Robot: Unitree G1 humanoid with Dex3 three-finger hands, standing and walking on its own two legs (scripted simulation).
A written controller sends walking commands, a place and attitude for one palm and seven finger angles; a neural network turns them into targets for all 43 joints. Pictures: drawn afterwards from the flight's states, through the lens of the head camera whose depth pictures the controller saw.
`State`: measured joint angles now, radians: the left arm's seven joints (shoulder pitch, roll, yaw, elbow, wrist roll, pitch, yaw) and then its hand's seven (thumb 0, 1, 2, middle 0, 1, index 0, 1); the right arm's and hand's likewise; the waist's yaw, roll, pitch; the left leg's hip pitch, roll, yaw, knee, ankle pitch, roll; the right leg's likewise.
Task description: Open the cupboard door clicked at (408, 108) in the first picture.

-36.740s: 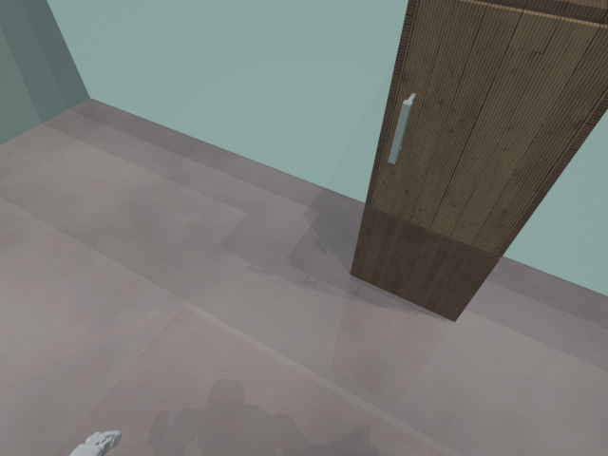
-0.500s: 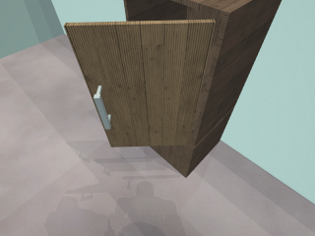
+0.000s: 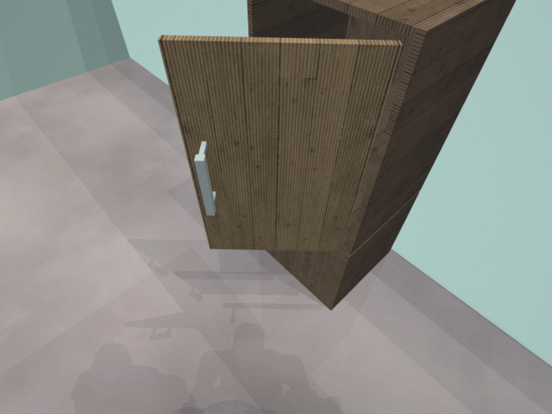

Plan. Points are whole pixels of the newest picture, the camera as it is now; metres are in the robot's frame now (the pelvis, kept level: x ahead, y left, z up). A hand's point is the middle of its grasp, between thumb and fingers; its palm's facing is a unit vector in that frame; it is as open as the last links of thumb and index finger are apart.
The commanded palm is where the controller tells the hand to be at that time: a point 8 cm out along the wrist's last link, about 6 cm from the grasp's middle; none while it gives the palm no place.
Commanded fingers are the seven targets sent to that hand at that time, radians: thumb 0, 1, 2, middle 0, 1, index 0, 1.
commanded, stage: come to a stop and stand still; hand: left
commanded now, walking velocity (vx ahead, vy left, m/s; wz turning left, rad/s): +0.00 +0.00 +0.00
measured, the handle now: (207, 180) +0.56 +0.18 -0.03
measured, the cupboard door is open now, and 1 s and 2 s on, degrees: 46 46 46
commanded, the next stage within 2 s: look again from close up in 0.48 s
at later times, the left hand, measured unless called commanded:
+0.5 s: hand out of the picture -0.06 +0.14 -0.18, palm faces +0.06 -0.99 -0.15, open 7.4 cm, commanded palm none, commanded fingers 0.00 0.90 0.90 -0.20 -0.30 -0.20 -0.30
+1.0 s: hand out of the picture +0.01 +0.17 -0.17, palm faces +0.04 -0.98 -0.21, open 7.3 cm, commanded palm none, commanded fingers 0.00 0.90 0.90 -0.20 -0.30 -0.20 -0.30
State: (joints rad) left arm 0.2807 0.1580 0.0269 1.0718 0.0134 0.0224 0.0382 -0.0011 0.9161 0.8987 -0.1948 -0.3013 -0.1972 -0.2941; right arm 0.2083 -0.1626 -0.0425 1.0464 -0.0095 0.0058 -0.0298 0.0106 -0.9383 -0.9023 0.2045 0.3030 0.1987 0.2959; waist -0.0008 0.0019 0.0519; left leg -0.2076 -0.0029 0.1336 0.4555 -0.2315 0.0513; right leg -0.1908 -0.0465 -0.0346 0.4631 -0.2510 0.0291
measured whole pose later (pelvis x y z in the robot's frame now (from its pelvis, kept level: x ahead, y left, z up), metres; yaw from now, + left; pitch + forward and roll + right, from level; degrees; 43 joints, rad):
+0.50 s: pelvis -0.03 -0.01 +0.00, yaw +0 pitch -1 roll +0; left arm 0.36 0.11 0.01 1.12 0.02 0.01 0.04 0.00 0.91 0.90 -0.20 -0.30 -0.20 -0.29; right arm 0.33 -0.11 -0.02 1.14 -0.01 0.02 -0.02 0.01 -0.91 -0.90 0.20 0.30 0.20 0.30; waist -0.01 -0.01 0.02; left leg -0.22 0.01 0.12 0.40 -0.16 0.04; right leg -0.21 -0.03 -0.05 0.43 -0.19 0.01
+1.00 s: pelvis -0.01 +0.00 +0.00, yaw +1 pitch -1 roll +0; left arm 0.30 0.15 0.00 1.05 0.01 -0.02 0.04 0.00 0.92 0.90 -0.20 -0.30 -0.20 -0.29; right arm 0.30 -0.16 0.00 1.07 -0.02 -0.02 -0.01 0.02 -0.93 -0.90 0.20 0.30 0.20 0.30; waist -0.01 0.01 0.00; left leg -0.25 -0.01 0.12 0.48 -0.23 0.05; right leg -0.23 -0.05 -0.04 0.51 -0.27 0.02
